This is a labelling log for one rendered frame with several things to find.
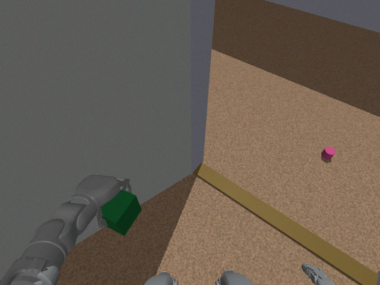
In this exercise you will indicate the left robot hand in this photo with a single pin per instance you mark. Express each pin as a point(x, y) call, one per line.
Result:
point(101, 189)

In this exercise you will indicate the right robot hand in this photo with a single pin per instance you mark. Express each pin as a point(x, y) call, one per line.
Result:
point(317, 276)

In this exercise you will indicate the left robot arm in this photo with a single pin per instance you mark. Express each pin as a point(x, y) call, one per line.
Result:
point(42, 259)

